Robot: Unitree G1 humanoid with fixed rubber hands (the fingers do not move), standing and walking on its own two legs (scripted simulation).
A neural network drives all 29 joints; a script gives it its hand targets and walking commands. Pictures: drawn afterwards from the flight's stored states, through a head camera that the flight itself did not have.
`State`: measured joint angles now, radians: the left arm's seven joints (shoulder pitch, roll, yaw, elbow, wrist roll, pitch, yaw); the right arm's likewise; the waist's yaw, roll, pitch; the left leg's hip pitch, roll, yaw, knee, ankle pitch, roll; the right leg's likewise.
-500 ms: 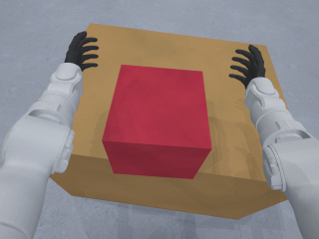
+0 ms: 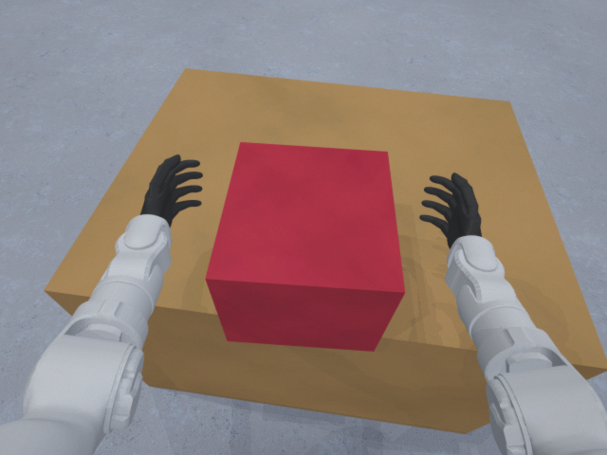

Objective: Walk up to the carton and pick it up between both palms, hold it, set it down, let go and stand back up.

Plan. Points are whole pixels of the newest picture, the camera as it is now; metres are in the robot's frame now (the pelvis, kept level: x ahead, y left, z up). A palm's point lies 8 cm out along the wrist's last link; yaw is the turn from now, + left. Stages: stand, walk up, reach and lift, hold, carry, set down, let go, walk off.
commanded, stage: set down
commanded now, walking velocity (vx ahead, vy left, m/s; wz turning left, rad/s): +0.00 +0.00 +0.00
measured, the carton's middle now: (307, 246) +0.44 +0.00 -0.04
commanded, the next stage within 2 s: none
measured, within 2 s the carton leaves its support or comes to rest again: neither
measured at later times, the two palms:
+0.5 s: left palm (146, 281) +0.34 +0.22 +0.02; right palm (458, 295) +0.32 -0.21 +0.02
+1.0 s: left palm (131, 354) +0.25 +0.23 -0.02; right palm (461, 362) +0.25 -0.21 -0.03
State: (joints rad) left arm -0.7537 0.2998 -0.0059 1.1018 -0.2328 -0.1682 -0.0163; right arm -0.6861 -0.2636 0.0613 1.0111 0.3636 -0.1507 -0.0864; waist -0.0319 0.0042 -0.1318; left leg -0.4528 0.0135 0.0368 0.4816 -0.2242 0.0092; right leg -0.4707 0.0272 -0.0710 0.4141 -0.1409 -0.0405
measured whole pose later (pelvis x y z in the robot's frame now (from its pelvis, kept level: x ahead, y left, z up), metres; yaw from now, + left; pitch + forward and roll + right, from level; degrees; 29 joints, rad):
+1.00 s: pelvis +0.01 +0.00 +0.00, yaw +1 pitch +1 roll -1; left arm -0.04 0.26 -0.05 0.78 -0.20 -0.47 -0.04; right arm -0.04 -0.14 0.00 0.83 0.24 -0.50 -0.04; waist -0.02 -0.01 0.00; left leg -0.25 0.01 0.01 0.54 -0.31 0.01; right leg -0.26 0.02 -0.09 0.48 -0.23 -0.04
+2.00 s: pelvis +0.03 +0.00 +0.01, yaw -1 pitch -4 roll -1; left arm 0.19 0.23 0.00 0.54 -0.03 0.02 -0.01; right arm 0.18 -0.15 -0.01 0.71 0.04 -0.23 -0.01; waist 0.02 -0.02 0.06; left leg -0.04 0.02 0.05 0.37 -0.25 0.01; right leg -0.08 0.04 -0.05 0.34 -0.19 -0.04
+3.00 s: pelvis +0.02 +0.00 +0.00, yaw +1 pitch +0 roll -1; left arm 0.29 0.21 0.05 0.69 0.04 -0.01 -0.01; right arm 0.28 -0.22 -0.05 0.76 -0.04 0.00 0.02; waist 0.01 0.01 -0.01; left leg -0.18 0.01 0.03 0.45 -0.26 0.01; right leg -0.21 0.03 -0.08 0.41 -0.20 -0.04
